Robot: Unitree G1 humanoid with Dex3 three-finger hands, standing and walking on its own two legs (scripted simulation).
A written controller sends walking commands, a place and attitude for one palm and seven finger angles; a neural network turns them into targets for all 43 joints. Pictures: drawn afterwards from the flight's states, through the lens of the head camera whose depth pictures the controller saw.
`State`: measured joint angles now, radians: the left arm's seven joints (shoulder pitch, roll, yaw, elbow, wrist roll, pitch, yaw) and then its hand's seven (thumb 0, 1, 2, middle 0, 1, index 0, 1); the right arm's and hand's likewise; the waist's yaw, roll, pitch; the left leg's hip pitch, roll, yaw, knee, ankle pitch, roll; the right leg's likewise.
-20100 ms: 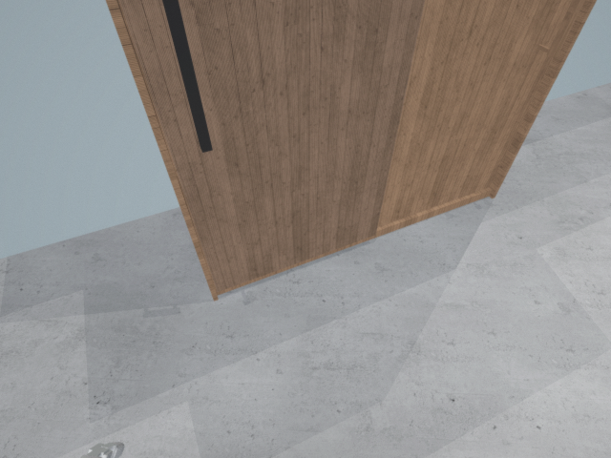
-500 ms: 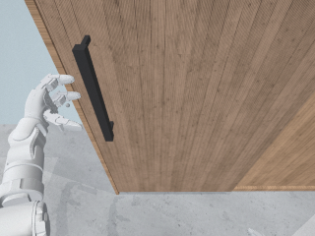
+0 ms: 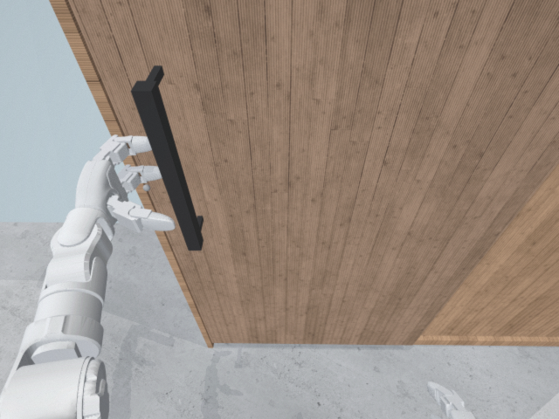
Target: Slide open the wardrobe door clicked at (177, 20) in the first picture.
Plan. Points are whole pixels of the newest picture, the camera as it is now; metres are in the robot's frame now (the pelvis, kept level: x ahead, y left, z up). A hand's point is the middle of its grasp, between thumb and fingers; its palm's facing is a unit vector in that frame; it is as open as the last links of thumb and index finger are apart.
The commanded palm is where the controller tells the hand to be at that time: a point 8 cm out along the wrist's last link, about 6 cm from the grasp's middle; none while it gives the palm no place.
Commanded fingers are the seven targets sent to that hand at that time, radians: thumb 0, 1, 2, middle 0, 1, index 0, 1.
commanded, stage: feel for the door with the fingertips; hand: left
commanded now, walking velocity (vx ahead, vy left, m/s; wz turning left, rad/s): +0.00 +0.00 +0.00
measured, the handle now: (179, 173) +0.45 +0.17 +0.12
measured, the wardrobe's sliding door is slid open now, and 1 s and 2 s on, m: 0.00 0.00 0.00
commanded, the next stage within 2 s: slide the fingers in behind the handle in 0.34 s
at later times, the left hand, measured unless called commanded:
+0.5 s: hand (145, 178) +0.42 +0.21 +0.14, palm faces +0.02 -1.00 +0.00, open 13.6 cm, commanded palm +0.40 +0.26 +0.14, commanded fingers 0.00 -0.50 0.30 -0.30 -1.20 -0.30 -1.20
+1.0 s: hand (153, 185) +0.41 +0.19 +0.13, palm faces +0.00 -1.00 +0.01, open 14.0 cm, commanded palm +0.37 +0.24 +0.14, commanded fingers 0.00 -0.50 0.30 -0.30 -1.20 -0.30 -1.20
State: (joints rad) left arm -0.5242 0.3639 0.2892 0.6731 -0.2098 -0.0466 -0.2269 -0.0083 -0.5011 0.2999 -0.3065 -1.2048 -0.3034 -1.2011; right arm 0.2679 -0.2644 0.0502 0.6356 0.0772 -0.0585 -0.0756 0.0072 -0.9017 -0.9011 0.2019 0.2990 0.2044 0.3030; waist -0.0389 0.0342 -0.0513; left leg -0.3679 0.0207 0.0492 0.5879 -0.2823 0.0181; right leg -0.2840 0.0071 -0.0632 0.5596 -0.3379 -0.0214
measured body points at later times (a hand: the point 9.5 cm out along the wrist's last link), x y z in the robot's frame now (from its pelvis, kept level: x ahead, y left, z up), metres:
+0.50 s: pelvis +0.00 +0.00 +0.00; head +0.02 -0.01 +0.45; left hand +0.41 +0.26 +0.14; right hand +0.08 -0.27 -0.12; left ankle +0.01 +0.11 -0.73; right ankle -0.03 -0.10 -0.73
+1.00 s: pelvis +0.00 +0.01 +0.00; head +0.02 +0.00 +0.45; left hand +0.40 +0.25 +0.14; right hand +0.11 -0.25 -0.11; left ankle +0.01 +0.11 -0.73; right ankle -0.03 -0.10 -0.73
